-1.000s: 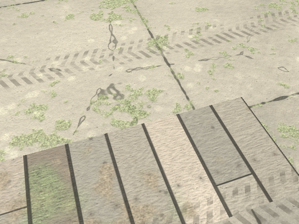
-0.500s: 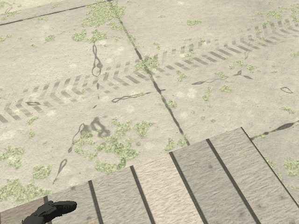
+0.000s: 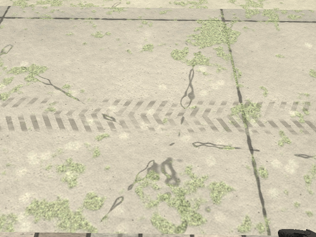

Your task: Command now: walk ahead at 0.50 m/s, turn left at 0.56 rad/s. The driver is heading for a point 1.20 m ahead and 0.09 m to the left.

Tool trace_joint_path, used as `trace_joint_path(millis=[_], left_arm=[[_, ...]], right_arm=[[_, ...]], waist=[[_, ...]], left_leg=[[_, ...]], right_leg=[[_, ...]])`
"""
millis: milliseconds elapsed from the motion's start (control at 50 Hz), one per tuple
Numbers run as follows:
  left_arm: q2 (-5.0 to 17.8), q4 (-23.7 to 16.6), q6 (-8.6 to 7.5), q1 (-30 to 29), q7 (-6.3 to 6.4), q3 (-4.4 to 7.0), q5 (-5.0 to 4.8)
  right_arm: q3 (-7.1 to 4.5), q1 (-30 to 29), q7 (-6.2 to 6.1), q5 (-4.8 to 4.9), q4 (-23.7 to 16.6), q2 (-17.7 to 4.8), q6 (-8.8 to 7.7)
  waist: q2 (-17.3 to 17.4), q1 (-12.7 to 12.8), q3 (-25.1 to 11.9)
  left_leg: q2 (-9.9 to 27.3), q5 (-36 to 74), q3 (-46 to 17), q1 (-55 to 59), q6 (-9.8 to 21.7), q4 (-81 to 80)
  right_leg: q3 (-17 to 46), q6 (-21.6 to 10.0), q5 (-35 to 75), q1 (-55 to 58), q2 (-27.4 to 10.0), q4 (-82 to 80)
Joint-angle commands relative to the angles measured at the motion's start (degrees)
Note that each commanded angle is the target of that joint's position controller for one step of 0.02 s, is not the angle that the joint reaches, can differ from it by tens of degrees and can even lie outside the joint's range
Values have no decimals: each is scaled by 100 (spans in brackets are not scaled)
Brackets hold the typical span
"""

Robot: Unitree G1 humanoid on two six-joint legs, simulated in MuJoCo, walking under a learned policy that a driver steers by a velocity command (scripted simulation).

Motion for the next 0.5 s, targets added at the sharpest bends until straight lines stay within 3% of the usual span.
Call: trace_joint_path(millis=[20,40,60,80,100,120,200,280,340,400,440,460,480,500], left_arm=[[308,-823,-400,25,-83,-104,87],[749,-973,-547,-724,-149,15,-170],[694,-1057,-621,-920,-148,-17,-182],[672,-975,-629,-895,-98,-6,-35],[751,-939,-577,-814,-76,47,69],[751,-940,-496,-727,-90,68,91],[446,-1065,-321,-979,-82,-16,155],[227,-1188,-359,-1739,-180,-145,101],[377,-1311,-408,-2096,-259,-123,22],[543,-1388,-468,-2111,-327,-68,32],[649,-1293,-501,-1661,-329,-6,39],[803,-1109,-518,-1044,-306,88,78],[1071,-974,-533,-125,-281,165,152],[1543,-808,-479,574,-281,301,190]], right_arm=[[-538,2063,-117,-2,-58,-1772,-81],[-413,1990,-87,-60,-17,-1323,-148],[-358,1700,-96,-38,-16,-1133,-196],[-294,1268,-109,-20,-85,-938,-205],[-229,971,-134,-61,-183,-761,-207],[-204,857,-157,-104,-258,-713,-207],[-259,1009,-293,-69,-207,-935,-236],[-228,1353,-345,-52,-20,-884,-217],[-227,1635,-321,-31,150,-932,-223],[-240,1733,-337,-40,253,-959,-186],[-251,1609,-347,-48,257,-985,-140],[-210,1542,-346,-58,227,-879,-124],[-112,1499,-347,-121,110,-679,-122],[1,2309,-350,-38,87,-296,-206]], waist=[[1141,-729,-2488],[515,-990,-1934],[326,-811,-1306],[-37,-525,-913],[21,-308,-713],[111,-173,-650],[127,-142,-436],[382,-537,-319],[428,-710,-159],[497,-652,-70],[609,-370,-180],[510,-69,-563],[145,321,-1375],[-1367,178,-2196]], left_leg=[[1984,-790,-5220,5442,2018,-1691],[1824,-642,-4544,5169,1609,-1952],[1606,-249,-3747,4384,1382,-1919],[1357,292,-3111,3502,1178,-1923],[1172,831,-2690,2820,1092,-2027],[1054,1063,-2533,2420,1069,-2155],[802,1693,-1894,1738,1012,-2339],[532,1050,-1448,1569,644,-2303],[809,612,-1738,1941,620,-2170],[1129,823,-2072,2560,536,-1820],[1107,1753,-2070,2730,398,-1379],[806,2549,-1850,2668,266,-657],[461,2021,-1542,1980,53,758],[-454,-335,-986,-127,-463,2965]], right_leg=[[1650,-51,-807,-4310,851,4500],[2028,-187,-303,-4895,515,4584],[1978,-296,215,-4926,272,4165],[1967,-281,569,-4557,39,3663],[1976,-236,797,-4109,-96,3280],[1981,-184,928,-3801,-136,3098],[1764,129,1666,-3693,-12,1889],[1639,134,3276,-3163,245,152],[1712,-5,3403,-3182,306,-329],[1747,-267,2808,-3293,339,-641],[1564,-482,2426,-2733,482,-851],[1470,-650,2521,-1857,566,-951],[2194,-1014,2741,-354,-137,-728],[4621,-1967,1739,1770,-1353,-1032]])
